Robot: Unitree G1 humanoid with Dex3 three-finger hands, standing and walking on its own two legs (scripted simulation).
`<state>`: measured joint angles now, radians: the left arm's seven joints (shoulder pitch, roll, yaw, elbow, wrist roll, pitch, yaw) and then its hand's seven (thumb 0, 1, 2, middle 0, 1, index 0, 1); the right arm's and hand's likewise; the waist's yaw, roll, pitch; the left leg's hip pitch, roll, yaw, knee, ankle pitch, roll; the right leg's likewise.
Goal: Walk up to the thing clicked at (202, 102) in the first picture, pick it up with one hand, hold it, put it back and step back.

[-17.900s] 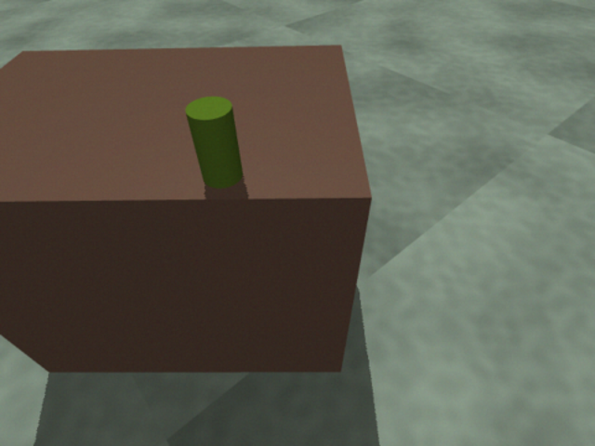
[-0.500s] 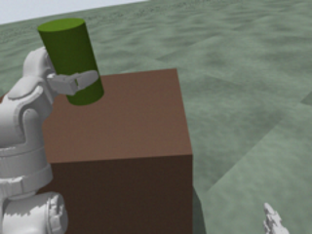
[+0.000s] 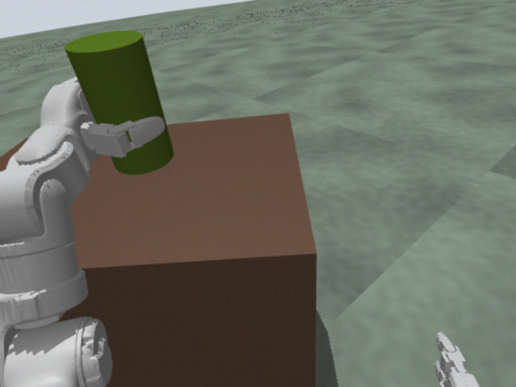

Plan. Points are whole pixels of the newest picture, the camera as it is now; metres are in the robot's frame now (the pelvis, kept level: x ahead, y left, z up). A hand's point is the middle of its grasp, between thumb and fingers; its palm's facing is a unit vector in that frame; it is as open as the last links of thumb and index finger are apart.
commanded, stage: hold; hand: left
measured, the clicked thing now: (127, 106) +0.34 +0.15 +0.36
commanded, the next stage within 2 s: crouch in 0.38 s
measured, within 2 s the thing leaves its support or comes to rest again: neither
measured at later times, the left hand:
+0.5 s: hand (126, 113) +0.34 +0.16 +0.35, palm faces +0.15 -0.99 -0.01, open 10.7 cm
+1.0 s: hand (151, 156) +0.41 +0.17 +0.26, palm faces +0.19 -0.98 +0.02, open 10.7 cm
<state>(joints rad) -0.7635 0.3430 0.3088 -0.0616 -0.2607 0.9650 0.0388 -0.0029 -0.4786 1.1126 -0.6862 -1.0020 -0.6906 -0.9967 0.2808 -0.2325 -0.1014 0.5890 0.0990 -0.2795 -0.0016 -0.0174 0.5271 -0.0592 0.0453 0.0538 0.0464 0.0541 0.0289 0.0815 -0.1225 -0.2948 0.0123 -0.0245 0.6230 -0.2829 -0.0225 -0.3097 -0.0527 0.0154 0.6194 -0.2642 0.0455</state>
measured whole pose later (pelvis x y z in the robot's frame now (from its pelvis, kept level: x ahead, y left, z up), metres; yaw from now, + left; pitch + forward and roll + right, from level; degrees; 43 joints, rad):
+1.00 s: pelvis +0.00 -0.01 +0.00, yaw +0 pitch +0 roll +0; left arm -0.75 0.34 0.30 0.28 -0.20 0.66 0.05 0.00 -0.49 1.13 -0.69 -1.00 -0.70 -1.00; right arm 0.27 -0.23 -0.09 0.64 0.06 -0.31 -0.05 -0.02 0.54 -0.05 0.05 0.05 0.05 0.05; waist -0.01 0.04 -0.06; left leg -0.35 0.02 -0.03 0.62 -0.27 -0.03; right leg -0.37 -0.04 0.02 0.63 -0.25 0.04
